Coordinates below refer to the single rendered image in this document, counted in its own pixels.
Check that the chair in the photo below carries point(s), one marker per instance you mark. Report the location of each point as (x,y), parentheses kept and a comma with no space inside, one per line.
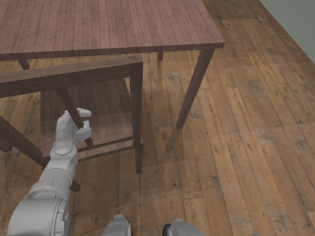
(98,86)

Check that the robot left forearm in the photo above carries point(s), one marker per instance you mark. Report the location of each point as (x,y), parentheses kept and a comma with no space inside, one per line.
(57,177)

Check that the robot left thigh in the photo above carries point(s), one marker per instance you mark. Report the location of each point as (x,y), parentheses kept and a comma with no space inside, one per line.
(118,227)

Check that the robot left upper arm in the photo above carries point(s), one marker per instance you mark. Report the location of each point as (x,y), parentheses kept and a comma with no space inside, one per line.
(41,217)

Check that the robot left hand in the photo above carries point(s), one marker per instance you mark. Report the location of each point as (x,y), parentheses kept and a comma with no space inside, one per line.
(65,128)

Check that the left robot shin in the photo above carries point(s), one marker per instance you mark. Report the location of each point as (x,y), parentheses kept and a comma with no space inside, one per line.
(119,216)

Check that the table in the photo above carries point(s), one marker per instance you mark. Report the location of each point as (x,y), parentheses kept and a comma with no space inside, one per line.
(41,29)

